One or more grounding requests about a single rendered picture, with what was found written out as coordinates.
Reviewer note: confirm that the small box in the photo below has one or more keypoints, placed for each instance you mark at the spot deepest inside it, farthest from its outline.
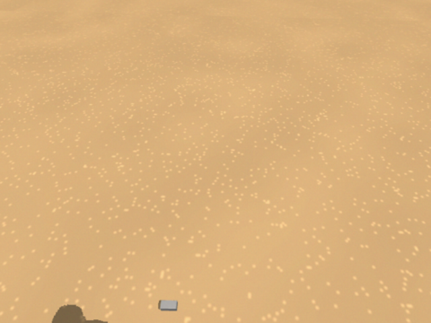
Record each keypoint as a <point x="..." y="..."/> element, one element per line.
<point x="168" y="305"/>

